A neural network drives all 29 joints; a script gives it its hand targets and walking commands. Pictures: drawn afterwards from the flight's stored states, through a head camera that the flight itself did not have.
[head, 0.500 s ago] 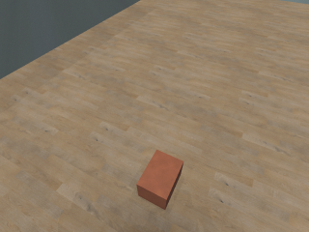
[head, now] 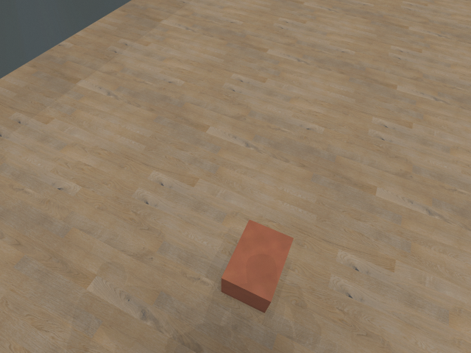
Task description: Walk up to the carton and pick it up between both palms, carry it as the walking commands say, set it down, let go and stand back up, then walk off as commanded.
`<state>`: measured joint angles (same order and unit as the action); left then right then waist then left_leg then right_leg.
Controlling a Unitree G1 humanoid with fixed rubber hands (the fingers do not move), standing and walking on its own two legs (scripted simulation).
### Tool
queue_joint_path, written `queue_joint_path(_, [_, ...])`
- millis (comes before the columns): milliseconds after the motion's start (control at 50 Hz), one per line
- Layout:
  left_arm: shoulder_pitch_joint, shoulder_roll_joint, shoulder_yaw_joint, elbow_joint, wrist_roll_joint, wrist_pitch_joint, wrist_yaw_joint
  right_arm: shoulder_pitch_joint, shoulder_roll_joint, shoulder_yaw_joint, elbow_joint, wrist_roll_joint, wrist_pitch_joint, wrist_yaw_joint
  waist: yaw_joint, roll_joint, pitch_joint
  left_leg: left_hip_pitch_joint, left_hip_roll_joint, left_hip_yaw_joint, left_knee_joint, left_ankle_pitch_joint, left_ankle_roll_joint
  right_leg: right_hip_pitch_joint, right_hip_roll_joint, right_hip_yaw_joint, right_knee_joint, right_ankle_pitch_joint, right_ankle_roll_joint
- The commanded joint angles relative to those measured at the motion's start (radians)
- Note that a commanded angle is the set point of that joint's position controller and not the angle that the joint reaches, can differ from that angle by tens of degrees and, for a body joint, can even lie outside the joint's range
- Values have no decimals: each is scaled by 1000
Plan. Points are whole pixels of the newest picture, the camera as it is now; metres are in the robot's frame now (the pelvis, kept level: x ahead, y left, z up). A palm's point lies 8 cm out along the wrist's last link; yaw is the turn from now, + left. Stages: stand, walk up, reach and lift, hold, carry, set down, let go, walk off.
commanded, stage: walk up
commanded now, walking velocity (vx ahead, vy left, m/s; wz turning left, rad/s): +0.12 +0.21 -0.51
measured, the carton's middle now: (256, 265) +0.50 -0.13 -0.67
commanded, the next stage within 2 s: none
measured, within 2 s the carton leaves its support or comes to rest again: neither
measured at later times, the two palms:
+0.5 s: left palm (80, 339) +0.19 +0.26 -0.11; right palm (378, 333) +0.17 -0.26 -0.11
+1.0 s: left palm (112, 279) +0.29 +0.23 -0.12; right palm (397, 351) +0.14 -0.27 -0.09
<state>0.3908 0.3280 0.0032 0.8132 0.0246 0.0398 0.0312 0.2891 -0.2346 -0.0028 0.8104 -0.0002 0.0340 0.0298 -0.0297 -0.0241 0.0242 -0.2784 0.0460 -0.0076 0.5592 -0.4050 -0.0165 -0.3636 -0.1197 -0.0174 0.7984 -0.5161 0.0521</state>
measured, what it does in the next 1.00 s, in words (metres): walks ahead, turning right: right foot, then left foot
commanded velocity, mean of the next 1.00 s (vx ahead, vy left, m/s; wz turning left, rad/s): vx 0.02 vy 0.13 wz -0.43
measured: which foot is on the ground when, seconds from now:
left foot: down 0.00-0.30, up 0.32-0.60, down 0.62-1.00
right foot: up 0.00-0.30, down 0.32-0.62, up 0.64-1.00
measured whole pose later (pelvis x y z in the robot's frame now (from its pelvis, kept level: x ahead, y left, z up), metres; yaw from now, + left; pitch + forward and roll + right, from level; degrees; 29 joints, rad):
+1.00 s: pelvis +0.13 +0.00 +0.01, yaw -19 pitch +1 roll -2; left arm 0.25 0.31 0.00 0.81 0.02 0.07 -0.01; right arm 0.20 -0.25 0.00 0.76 0.00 0.05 0.00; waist -0.02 -0.01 0.06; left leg -0.23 0.16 0.18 0.57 -0.33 -0.03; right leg -0.50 0.00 0.07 1.01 -0.39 0.05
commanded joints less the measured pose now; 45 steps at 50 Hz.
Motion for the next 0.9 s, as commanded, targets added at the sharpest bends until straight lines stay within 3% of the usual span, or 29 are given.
queue_joint_path(0, [-127,44,65,-115,14,-25,-20,136,-209,-45,-23,-29,-21,-55,-36,311,-119,533,237,-34,-69,986,72,-462,64,4,410,49,-20])
queue_joint_path(120, [-128,41,56,-125,11,-3,-40,37,-186,-49,-45,-52,-4,-58,24,239,-40,336,176,109,-117,748,86,-273,113,-132,105,164,11])
queue_joint_path(160, [-139,27,51,-100,7,-5,-41,22,-190,-59,-29,-46,0,-54,41,316,5,294,186,132,-77,779,83,-213,103,-145,51,184,3])
queue_joint_path(180, [-120,31,56,-84,7,-2,-43,-28,-201,-64,-36,-41,1,-51,70,312,19,229,177,158,-31,746,82,-119,107,-165,24,206,4])
queue_joint_path(220, [80,55,53,0,8,-15,-31,-81,-234,-73,-45,-33,10,-38,170,160,-79,155,151,217,254,870,33,131,121,-159,-142,324,-42])
queue_joint_path(240, [195,123,62,35,11,-22,-23,-150,-230,-67,-76,-19,12,-33,231,-25,-88,-41,73,184,541,653,5,294,40,60,-226,628,-110])
queue_joint_path(260, [211,233,72,39,0,-32,-8,-138,-159,-47,-117,-19,12,-32,189,-284,-40,-342,-114,142,751,-234,-33,373,-246,516,-368,1108,-208])
queue_joint_path(280, [170,247,67,30,-14,-35,-10,-110,-154,-53,-137,-22,24,-22,133,-299,-80,-320,-86,-16,811,-273,-26,289,-271,698,-419,1098,-240])
queue_joint_path(300, [75,215,57,10,-11,-39,-2,-102,-154,-61,-126,-25,26,-30,87,-183,-8,-250,-62,-61,764,-253,-32,134,-248,655,-445,919,-240])
queue_joint_path(320, [10,203,69,-24,-14,-31,3,-100,-151,-60,-136,-22,27,-27,68,-171,46,-250,-58,-54,766,-177,-32,83,-222,637,-481,801,-220])
queue_joint_path(340, [-25,188,75,-46,-12,-25,15,-126,-150,-58,-129,-10,34,-31,59,-127,109,-284,-30,-69,731,-187,-43,79,-243,621,-482,911,-220])
queue_joint_path(360, [-9,168,76,-44,-6,-30,20,-100,-144,-54,-140,-14,38,-32,59,-70,-7,-230,-9,-89,621,-156,-40,122,-204,569,-476,805,-170])
queue_joint_path(380, [-26,145,83,-54,-3,-26,15,-102,-135,-53,-116,-21,44,-18,66,-109,-93,-137,-34,-43,518,-115,-37,106,-120,473,-491,505,-124])
queue_joint_path(420, [-81,174,90,-56,19,-14,14,-102,-156,-55,-127,-20,45,-3,65,-217,-42,-23,-42,-29,345,-89,-28,-87,-89,494,-580,82,-127])
queue_joint_path(460, [-141,174,95,-89,19,-2,9,-79,-145,-50,-129,-13,54,12,27,-201,17,84,-60,-17,206,-78,-13,-198,-87,439,-592,45,-121])
queue_joint_path(480, [-183,174,95,-116,21,3,5,-57,-148,-51,-148,-12,54,9,-7,-134,46,158,-17,-58,160,-56,-8,-313,-102,430,-545,40,-124])
queue_joint_path(500, [-199,166,94,-121,23,5,3,-16,-134,-44,-123,-20,48,6,-23,-158,-9,235,-67,3,56,5,-3,-309,-57,379,-532,25,-113])
queue_joint_path(520, [-206,161,96,-145,14,1,-4,2,-146,-40,-129,-19,33,6,-55,-111,7,316,-50,15,-70,122,-2,-357,-29,357,-470,120,-97])
queue_joint_path(540, [-187,133,81,-140,13,0,-7,81,-181,-51,-104,-25,23,-14,-72,-19,-46,402,27,-44,-213,72,21,-364,23,281,-334,152,-58])
queue_joint_path(560, [-166,64,64,-165,5,-8,-12,94,-246,-64,-104,-53,23,-29,-71,281,-99,362,270,-219,-359,-60,75,-386,156,62,-27,70,-12])
queue_joint_path(580, [-109,81,70,-134,5,-6,-13,-15,-262,-62,-146,-45,25,-32,-24,273,-117,238,396,-252,-381,-69,145,-328,117,46,241,15,2])
queue_joint_path(600, [-68,73,74,-112,2,3,-17,-82,-223,-52,-158,-43,23,-30,15,226,-103,147,424,-224,-424,-128,162,-309,110,36,407,35,-2])
queue_joint_path(620, [-97,84,78,-92,2,8,-24,-115,-201,-43,-161,-35,16,-35,33,52,-43,155,365,-142,-383,58,142,-303,95,37,436,74,-1])
queue_joint_path(640, [-80,66,76,-98,8,14,-25,-124,-226,-52,-144,-33,14,-35,60,161,-44,158,352,-80,-315,249,133,-284,80,48,449,81,8])
queue_joint_path(700, [-59,76,80,-60,6,13,-29,-122,-185,-39,-140,-22,-4,-38,50,104,-51,240,293,61,-209,670,140,-272,102,-12,462,117,12])
queue_joint_path(780, [-79,62,64,-67,4,25,-44,-69,-200,-45,-102,-23,-12,-41,40,195,-107,379,296,89,-134,903,127,-301,115,-38,374,142,32])
queue_joint_path(800, [-92,49,68,-88,5,19,-43,-45,-203,-49,-102,-21,-4,-42,32,269,-115,392,290,97,-136,923,136,-285,125,-44,361,118,29])
queue_joint_path(820, [-126,41,56,-87,1,28,-41,-8,-210,-64,-95,-17,-19,-46,10,208,-159,512,338,57,-110,961,153,-342,104,-21,298,104,30])
queue_joint_path(880, [-139,14,41,-90,-6,21,-49,-11,-223,-75,-90,-17,-10,-50,13,274,-127,518,354,84,-64,1011,137,-323,89,-18,152,102,22])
